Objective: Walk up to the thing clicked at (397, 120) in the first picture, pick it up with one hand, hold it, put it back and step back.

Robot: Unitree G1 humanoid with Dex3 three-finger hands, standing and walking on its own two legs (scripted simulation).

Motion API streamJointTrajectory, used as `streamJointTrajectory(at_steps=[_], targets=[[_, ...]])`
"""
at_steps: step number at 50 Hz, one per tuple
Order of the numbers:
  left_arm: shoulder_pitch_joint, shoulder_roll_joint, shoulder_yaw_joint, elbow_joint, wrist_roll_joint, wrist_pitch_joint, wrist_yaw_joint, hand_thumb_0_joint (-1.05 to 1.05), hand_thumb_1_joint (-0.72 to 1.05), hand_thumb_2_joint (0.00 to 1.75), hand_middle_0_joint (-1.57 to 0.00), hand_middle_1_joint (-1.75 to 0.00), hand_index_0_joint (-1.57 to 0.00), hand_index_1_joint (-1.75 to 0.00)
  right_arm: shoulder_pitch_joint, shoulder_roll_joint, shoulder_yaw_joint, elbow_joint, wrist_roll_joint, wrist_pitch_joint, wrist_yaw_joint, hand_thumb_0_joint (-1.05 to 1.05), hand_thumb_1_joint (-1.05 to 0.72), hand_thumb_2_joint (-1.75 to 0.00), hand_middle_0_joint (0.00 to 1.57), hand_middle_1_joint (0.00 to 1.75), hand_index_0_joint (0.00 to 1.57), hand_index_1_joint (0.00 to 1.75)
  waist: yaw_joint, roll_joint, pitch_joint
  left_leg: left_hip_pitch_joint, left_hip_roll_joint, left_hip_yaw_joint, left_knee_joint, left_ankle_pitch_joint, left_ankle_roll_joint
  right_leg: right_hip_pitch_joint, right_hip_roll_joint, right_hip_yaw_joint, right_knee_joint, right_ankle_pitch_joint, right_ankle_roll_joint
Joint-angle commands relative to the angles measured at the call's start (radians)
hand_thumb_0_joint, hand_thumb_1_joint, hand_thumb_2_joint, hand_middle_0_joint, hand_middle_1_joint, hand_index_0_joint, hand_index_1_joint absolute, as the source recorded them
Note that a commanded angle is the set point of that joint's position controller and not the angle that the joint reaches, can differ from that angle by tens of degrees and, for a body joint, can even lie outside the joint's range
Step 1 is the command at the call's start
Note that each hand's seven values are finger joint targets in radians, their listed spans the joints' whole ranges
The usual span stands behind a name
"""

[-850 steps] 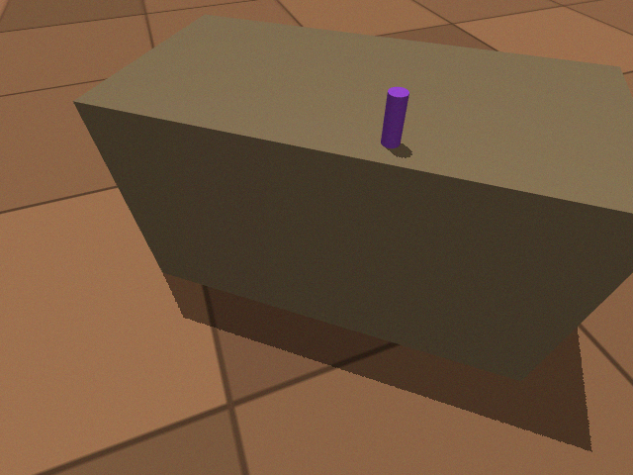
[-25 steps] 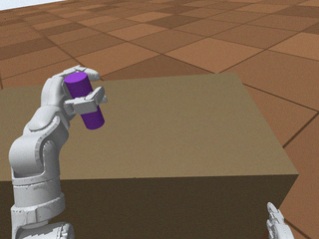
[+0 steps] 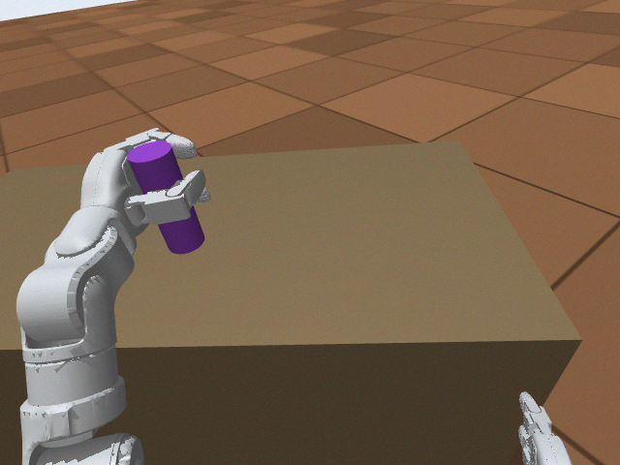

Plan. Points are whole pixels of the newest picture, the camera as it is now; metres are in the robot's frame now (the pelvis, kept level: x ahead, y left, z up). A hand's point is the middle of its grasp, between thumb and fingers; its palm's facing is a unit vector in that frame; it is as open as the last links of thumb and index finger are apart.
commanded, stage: hold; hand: left
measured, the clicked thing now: (169, 201) +0.33 +0.17 +0.26
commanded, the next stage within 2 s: crouch in 1.30 s
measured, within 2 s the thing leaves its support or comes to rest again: neither
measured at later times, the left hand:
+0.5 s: hand (176, 184) +0.33 +0.16 +0.28, palm faces +0.10 -0.99 +0.00, open 5.7 cm
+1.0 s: hand (175, 186) +0.32 +0.16 +0.28, palm faces +0.11 -0.99 -0.01, open 5.7 cm
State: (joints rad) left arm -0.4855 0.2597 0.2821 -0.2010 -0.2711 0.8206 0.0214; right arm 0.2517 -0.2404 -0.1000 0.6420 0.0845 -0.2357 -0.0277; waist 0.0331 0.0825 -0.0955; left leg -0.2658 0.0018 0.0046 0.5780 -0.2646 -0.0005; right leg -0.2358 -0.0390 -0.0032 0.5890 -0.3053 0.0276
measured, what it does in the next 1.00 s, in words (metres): stands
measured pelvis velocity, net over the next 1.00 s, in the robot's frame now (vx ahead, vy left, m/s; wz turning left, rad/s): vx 0.00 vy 0.00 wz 0.00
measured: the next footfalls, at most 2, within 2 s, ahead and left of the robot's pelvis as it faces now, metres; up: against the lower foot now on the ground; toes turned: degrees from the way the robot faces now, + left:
none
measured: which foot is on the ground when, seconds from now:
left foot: down 0.00-1.00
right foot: down 0.00-1.00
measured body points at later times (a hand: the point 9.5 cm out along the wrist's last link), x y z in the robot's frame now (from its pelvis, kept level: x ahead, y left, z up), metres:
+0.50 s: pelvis +0.00 +0.00 +0.00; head -0.05 -0.03 +0.45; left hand +0.32 +0.21 +0.28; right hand +0.18 -0.25 -0.07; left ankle +0.03 +0.12 -0.73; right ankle +0.01 -0.14 -0.73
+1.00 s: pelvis +0.00 +0.00 +0.00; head -0.05 -0.04 +0.45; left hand +0.31 +0.21 +0.29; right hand +0.17 -0.26 -0.07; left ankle +0.03 +0.12 -0.73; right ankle +0.01 -0.14 -0.73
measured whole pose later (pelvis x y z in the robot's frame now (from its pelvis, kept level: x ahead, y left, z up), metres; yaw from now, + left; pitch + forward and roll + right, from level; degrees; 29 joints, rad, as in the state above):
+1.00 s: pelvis +0.00 +0.00 +0.00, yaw +0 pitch -3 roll +0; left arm -0.47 0.27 0.29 -0.24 -0.27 0.82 0.01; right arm 0.25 -0.24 -0.09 0.66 0.08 -0.23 -0.03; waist 0.03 0.08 -0.09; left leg -0.26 0.01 0.00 0.58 -0.27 0.00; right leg -0.23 -0.04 0.00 0.59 -0.31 0.02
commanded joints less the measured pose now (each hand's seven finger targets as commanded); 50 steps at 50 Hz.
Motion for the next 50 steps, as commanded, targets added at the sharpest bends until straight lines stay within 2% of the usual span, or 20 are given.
streamJointTrajectory(at_steps=[1, 2, 4, 6, 9, 10, 12, 13, 14, 18, 21, 28, 29, 33, 38, 40, 43, 44, 49, 50], targets=[[-0.468, 0.198, 0.072, -0.209, 0.004, -0.095, 0.013, 0.00, 0.60, 1.35, -1.33, -1.44, -1.35, -1.43, -0.144, -0.125, -0.051, -0.187, -0.001, -0.059, -0.005, 0.00, 0.56, -0.05, 0.05, 0.05, 0.05, 0.05, -0.002, -0.096, -0.173, 0.114, -0.014, 0.001, -0.077, 0.124, 0.010, -0.030, 0.040, -0.048, -0.110, 0.139, -0.024], [-0.504, 0.224, 0.089, -0.252, 0.004, -0.102, 0.017, 0.00, 0.59, 1.34, -1.33, -1.43, -1.35, -1.43, -0.144, -0.110, -0.035, -0.182, 0.000, -0.057, -0.004, 0.00, 0.56, -0.05, 0.05, 0.05, 0.05, 0.05, 0.011, -0.073, -0.172, 0.111, -0.016, 0.002, -0.076, 0.122, 0.009, -0.030, 0.038, -0.048, -0.112, 0.134, -0.025], [-0.479, 0.200, 0.084, -0.239, 0.002, -0.107, 0.020, 0.00, 0.59, 1.34, -1.34, -1.44, -1.36, -1.43, -0.155, -0.129, -0.059, -0.197, -0.003, -0.062, -0.009, 0.00, 0.56, -0.05, 0.05, 0.05, 0.05, 0.05, 0.005, -0.084, -0.174, 0.113, -0.015, 0.006, -0.072, 0.122, 0.008, -0.029, 0.040, -0.048, -0.110, 0.126, -0.024], [-0.495, 0.206, 0.081, -0.259, 0.004, -0.113, 0.023, 0.00, 0.59, 1.34, -1.34, -1.44, -1.36, -1.43, -0.148, -0.108, -0.041, -0.182, -0.003, -0.061, -0.005, 0.00, 0.56, -0.05, 0.05, 0.05, 0.05, 0.05, 0.013, -0.060, -0.170, 0.108, -0.015, 0.005, -0.071, 0.121, 0.008, -0.027, 0.038, -0.048, -0.109, 0.131, -0.026], [-0.447, 0.203, 0.076, -0.190, 0.008, -0.105, 0.013, 0.00, 0.57, 1.34, -1.35, -1.44, -1.37, -1.44, -0.153, -0.118, -0.043, -0.187, -0.001, -0.059, -0.005, 0.00, 0.55, -0.05, 0.05, 0.05, 0.05, 0.05, 0.002, -0.083, -0.157, 0.103, -0.016, 0.008, -0.068, 0.125, 0.011, -0.031, 0.038, -0.046, -0.111, 0.138, -0.023], [-0.478, 0.227, 0.087, -0.266, 0.006, -0.114, 0.008, 0.00, 0.59, 1.34, -1.35, -1.44, -1.37, -1.43, -0.146, -0.099, -0.030, -0.173, -0.001, -0.058, -0.004, 0.00, 0.56, -0.05, 0.05, 0.05, 0.05, 0.05, 0.015, -0.053, -0.166, 0.101, -0.021, 0.011, -0.065, 0.127, 0.011, -0.029, 0.035, -0.045, -0.112, 0.134, -0.025], [-0.464, 0.218, 0.085, -0.229, 0.004, -0.106, 0.000, 0.00, 0.60, 1.35, -1.36, -1.45, -1.38, -1.44, -0.142, -0.113, -0.041, -0.188, -0.003, -0.057, -0.009, 0.00, 0.55, -0.05, 0.05, 0.05, 0.05, 0.05, 0.001, -0.090, -0.176, 0.112, -0.019, 0.011, -0.059, 0.145, 0.015, -0.028, 0.035, -0.044, -0.112, 0.156, -0.020], [-0.440, 0.174, 0.056, -0.193, 0.003, -0.095, -0.005, 0.00, 0.60, 1.35, -1.36, -1.44, -1.38, -1.44, -0.152, -0.114, -0.037, -0.191, -0.005, -0.059, -0.007, 0.00, 0.56, -0.05, 0.05, 0.05, 0.05, 0.05, -0.006, -0.100, -0.161, 0.109, -0.017, 0.011, -0.064, 0.130, 0.014, -0.035, 0.039, -0.044, -0.115, 0.142, -0.020], [-0.434, 0.165, 0.050, -0.202, -0.004, -0.092, -0.009, 0.00, 0.60, 1.35, -1.35, -1.44, -1.37, -1.44, -0.167, -0.109, -0.031, -0.186, -0.003, -0.059, -0.006, 0.00, 0.56, -0.05, 0.05, 0.05, 0.05, 0.05, 0.003, -0.079, -0.150, 0.100, -0.018, 0.011, -0.066, 0.123, 0.012, -0.038, 0.037, -0.045, -0.118, 0.134, -0.023], [-0.473, 0.193, 0.060, -0.236, 0.000, -0.087, -0.009, 0.00, 0.63, 1.35, -1.35, -1.44, -1.37, -1.43, -0.164, -0.112, -0.026, -0.181, -0.004, -0.057, -0.006, 0.00, 0.56, -0.05, 0.05, 0.05, 0.05, 0.05, 0.003, -0.065, -0.164, 0.111, -0.013, 0.004, -0.074, 0.124, 0.009, -0.035, 0.041, -0.048, -0.114, 0.134, -0.025], [-0.471, 0.193, 0.071, -0.231, -0.004, -0.087, -0.002, 0.00, 0.62, 1.35, -1.34, -1.44, -1.36, -1.43, -0.145, -0.134, -0.055, -0.172, -0.006, -0.060, -0.011, 0.00, 0.56, -0.05, 0.05, 0.05, 0.05, 0.05, -0.012, -0.098, -0.173, 0.124, -0.010, 0.001, -0.076, 0.109, 0.010, -0.038, 0.044, -0.049, -0.116, 0.119, -0.023], [-0.458, 0.193, 0.072, -0.239, 0.001, -0.087, 0.006, 0.00, 0.63, 1.34, -1.33, -1.43, -1.36, -1.43, -0.150, -0.115, -0.042, -0.183, -0.002, -0.064, -0.003, 0.00, 0.56, -0.05, 0.05, 0.05, 0.05, 0.05, 0.005, -0.088, -0.164, 0.114, -0.008, -0.004, -0.079, 0.107, 0.007, -0.035, 0.043, -0.051, -0.109, 0.122, -0.023], [-0.464, 0.190, 0.068, -0.245, -0.001, -0.086, 0.004, 0.00, 0.64, 1.35, -1.34, -1.44, -1.36, -1.44, -0.139, -0.116, -0.046, -0.178, -0.001, -0.058, -0.005, 0.00, 0.56, -0.05, 0.05, 0.05, 0.05, 0.05, -0.007, -0.071, -0.172, 0.119, -0.013, 0.004, -0.075, 0.118, 0.009, -0.039, 0.042, -0.048, -0.113, 0.134, -0.023], [-0.459, 0.204, 0.082, -0.252, -0.001, -0.088, 0.006, 0.00, 0.60, 1.35, -1.33, -1.44, -1.35, -1.43, -0.152, -0.102, -0.032, -0.169, -0.002, -0.057, 0.003, 0.00, 0.56, -0.05, 0.05, 0.05, 0.05, 0.05, 0.015, -0.065, -0.146, 0.095, -0.015, 0.006, -0.073, 0.132, 0.008, -0.031, 0.040, -0.047, -0.109, 0.142, -0.025], [-0.457, 0.191, 0.067, -0.262, -0.001, -0.092, 0.000, 0.00, 0.60, 1.35, -1.34, -1.44, -1.36, -1.43, -0.137, -0.105, -0.032, -0.166, -0.005, -0.058, -0.001, 0.00, 0.56, -0.05, 0.05, 0.05, 0.05, 0.05, 0.002, -0.064, -0.134, 0.101, -0.013, 0.005, -0.083, 0.081, 0.007, -0.049, 0.041, -0.049, -0.121, 0.092, -0.025], [-0.428, 0.202, 0.083, -0.274, -0.006, -0.093, -0.007, 0.00, 0.61, 1.35, -1.34, -1.44, -1.36, -1.43, -0.156, -0.112, -0.037, -0.176, -0.005, -0.062, -0.002, 0.00, 0.56, -0.05, 0.05, 0.05, 0.05, 0.05, 0.012, -0.085, -0.154, 0.100, -0.014, 0.005, -0.076, 0.097, 0.010, -0.032, 0.040, -0.047, -0.120, 0.105, -0.022], [-0.424, 0.191, 0.070, -0.253, -0.004, -0.087, -0.013, 0.00, 0.60, 1.35, -1.34, -1.44, -1.36, -1.44, -0.158, -0.121, -0.040, -0.184, -0.005, -0.063, -0.005, 0.00, 0.55, -0.05, 0.05, 0.05, 0.05, 0.05, -0.001, -0.084, -0.174, 0.118, -0.014, 0.005, -0.070, 0.126, 0.011, -0.030, 0.041, -0.045, -0.114, 0.133, -0.023], [-0.470, 0.208, 0.075, -0.320, -0.008, -0.092, -0.011, 0.00, 0.62, 1.35, -1.35, -1.44, -1.37, -1.43, -0.168, -0.120, -0.038, -0.179, -0.007, -0.064, -0.007, 0.00, 0.56, -0.05, 0.05, 0.05, 0.05, 0.05, 0.008, -0.055, -0.187, 0.119, -0.017, 0.007, -0.069, 0.126, 0.010, -0.022, 0.038, -0.044, -0.114, 0.135, -0.024], [-0.429, 0.188, 0.066, -0.210, -0.005, -0.078, -0.010, 0.00, 0.60, 1.37, -1.35, -1.46, -1.37, -1.45, -0.165, -0.113, -0.028, -0.162, -0.008, -0.061, -0.012, 0.00, 0.56, -0.05, 0.05, 0.05, 0.05, 0.05, 0.001, -0.112, -0.137, 0.095, -0.018, 0.006, -0.075, 0.098, 0.014, -0.037, 0.039, -0.046, -0.125, 0.113, -0.019], [-0.450, 0.199, 0.075, -0.255, -0.009, -0.083, -0.010, 0.00, 0.63, 1.36, -1.35, -1.46, -1.38, -1.45, -0.162, -0.108, -0.026, -0.156, -0.009, -0.064, -0.012, 0.00, 0.56, -0.05, 0.05, 0.05, 0.05, 0.05, 0.004, -0.093, -0.140, 0.097, -0.021, 0.010, -0.076, 0.087, 0.014, -0.036, 0.036, -0.044, -0.126, 0.104, -0.019]])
